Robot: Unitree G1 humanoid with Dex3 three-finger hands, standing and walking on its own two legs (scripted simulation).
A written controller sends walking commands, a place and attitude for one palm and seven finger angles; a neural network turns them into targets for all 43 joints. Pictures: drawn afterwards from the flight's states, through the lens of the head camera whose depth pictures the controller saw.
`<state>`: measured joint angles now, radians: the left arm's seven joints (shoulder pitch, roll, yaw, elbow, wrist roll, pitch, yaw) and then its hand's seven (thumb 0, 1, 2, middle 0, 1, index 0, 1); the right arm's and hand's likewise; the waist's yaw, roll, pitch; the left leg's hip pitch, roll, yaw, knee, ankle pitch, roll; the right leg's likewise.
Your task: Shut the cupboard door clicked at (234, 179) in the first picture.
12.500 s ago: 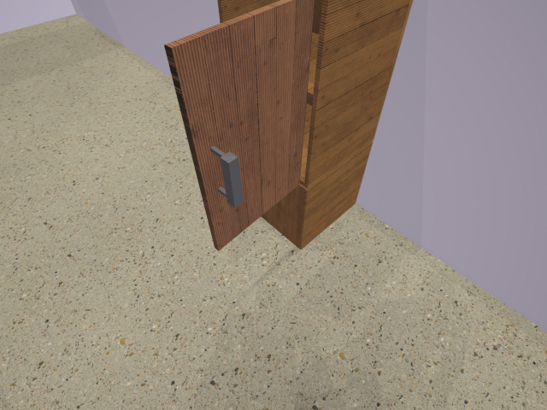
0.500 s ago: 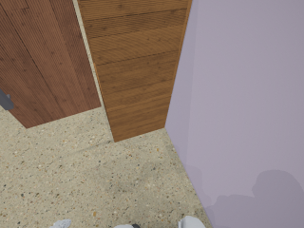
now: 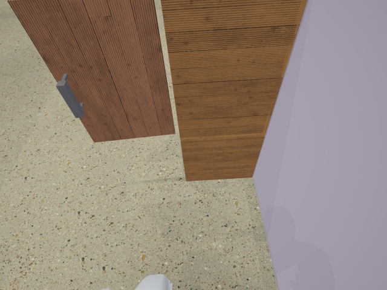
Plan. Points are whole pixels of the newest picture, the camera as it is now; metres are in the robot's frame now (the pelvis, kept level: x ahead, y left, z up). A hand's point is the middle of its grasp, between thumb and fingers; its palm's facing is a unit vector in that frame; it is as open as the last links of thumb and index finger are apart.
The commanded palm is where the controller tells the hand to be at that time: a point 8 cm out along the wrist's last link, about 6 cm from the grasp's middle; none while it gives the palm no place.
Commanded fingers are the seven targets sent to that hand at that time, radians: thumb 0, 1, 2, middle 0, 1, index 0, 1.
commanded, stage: turn to face it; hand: left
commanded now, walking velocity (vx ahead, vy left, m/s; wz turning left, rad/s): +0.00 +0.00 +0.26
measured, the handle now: (72, 96) +0.71 +0.46 -0.06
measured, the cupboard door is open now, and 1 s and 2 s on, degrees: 94 94 94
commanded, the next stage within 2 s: take the last steps up to it in 0.02 s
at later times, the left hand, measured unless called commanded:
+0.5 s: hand out of the picture +0.05 +0.23 -0.16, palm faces +0.13 -0.96 -0.24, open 7.4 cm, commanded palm none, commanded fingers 0.00 0.90 0.90 -0.20 -0.30 -0.20 -0.30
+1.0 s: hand out of the picture +0.07 +0.23 -0.19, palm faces +0.31 -0.94 -0.15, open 7.4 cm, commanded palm none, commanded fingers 0.00 0.90 0.90 -0.20 -0.30 -0.20 -0.30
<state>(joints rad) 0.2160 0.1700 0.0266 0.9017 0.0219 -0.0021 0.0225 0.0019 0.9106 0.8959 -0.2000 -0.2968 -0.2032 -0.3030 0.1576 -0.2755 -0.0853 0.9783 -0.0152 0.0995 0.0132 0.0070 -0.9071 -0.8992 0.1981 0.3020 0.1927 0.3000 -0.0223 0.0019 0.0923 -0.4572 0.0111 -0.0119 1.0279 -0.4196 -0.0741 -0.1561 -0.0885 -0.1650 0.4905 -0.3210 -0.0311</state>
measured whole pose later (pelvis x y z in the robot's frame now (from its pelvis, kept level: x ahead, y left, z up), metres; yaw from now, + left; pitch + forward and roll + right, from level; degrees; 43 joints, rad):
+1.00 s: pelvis +0.19 +0.10 -0.02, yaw +13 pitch +1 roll +0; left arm 0.42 0.12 0.03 1.14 0.03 -0.05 0.00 0.00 0.90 0.90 -0.20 -0.30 -0.20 -0.30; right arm 0.14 -0.19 -0.04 1.00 -0.02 -0.02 0.03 0.01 -0.91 -0.90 0.20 0.30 0.19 0.30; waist 0.04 -0.01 0.09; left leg -0.42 0.04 0.11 0.56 -0.14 0.02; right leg -0.01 -0.16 -0.19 0.54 -0.47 0.08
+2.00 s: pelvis +0.22 +0.13 -0.01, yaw +9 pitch -1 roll +1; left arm 0.26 0.22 0.05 1.08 0.02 0.05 0.02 0.00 0.91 0.90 -0.20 -0.30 -0.20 -0.30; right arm 0.17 -0.15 -0.02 1.03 -0.02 0.03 -0.02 0.00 -0.91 -0.90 0.20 0.30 0.20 0.30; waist 0.05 -0.06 0.05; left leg -0.19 -0.02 0.05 0.49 -0.30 0.03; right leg -0.27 -0.06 -0.04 0.63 -0.40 0.01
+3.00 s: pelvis +0.17 +0.13 +0.00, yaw +9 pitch -3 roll +0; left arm 0.21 0.29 -0.01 1.01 0.02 0.00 0.01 0.00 0.90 0.90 -0.20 -0.30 -0.20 -0.30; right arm 0.14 -0.30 -0.01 1.02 -0.01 0.00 0.00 0.01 -0.90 -0.90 0.20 0.30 0.20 0.30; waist 0.00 0.00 0.03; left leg -0.20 -0.01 0.06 0.44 -0.20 0.04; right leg -0.18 -0.03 -0.02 0.44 -0.22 0.02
